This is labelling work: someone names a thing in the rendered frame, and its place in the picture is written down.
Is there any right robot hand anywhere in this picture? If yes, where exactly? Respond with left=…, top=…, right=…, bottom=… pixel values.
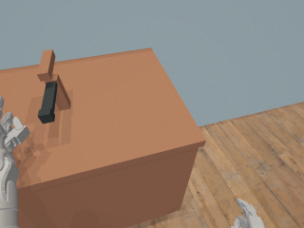
left=231, top=198, right=265, bottom=228

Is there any tap lever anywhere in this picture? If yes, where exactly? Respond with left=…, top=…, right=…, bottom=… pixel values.
left=37, top=81, right=58, bottom=124

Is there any counter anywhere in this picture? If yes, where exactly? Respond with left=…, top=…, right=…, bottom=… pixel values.
left=0, top=47, right=206, bottom=228

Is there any robot left forearm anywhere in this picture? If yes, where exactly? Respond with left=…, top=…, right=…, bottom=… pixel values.
left=0, top=149, right=20, bottom=228

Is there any left robot hand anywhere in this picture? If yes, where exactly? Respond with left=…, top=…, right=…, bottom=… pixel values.
left=0, top=96, right=30, bottom=154

